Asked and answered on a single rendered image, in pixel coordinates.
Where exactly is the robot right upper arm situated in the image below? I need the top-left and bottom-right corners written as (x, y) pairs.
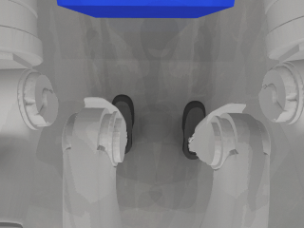
top-left (258, 59), bottom-right (304, 192)

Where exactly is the robot left thigh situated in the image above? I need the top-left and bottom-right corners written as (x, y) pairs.
top-left (62, 107), bottom-right (126, 228)

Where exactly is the robot left forearm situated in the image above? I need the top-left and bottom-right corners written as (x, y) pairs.
top-left (0, 0), bottom-right (44, 69)

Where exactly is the carton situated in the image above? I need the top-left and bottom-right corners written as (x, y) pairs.
top-left (57, 0), bottom-right (235, 18)

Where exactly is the robot left upper arm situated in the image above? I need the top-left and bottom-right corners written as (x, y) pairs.
top-left (0, 68), bottom-right (59, 228)

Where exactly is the robot right forearm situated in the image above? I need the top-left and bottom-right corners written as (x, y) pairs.
top-left (263, 0), bottom-right (304, 63)

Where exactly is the robot left shin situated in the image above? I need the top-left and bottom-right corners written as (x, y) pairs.
top-left (62, 97), bottom-right (127, 153)

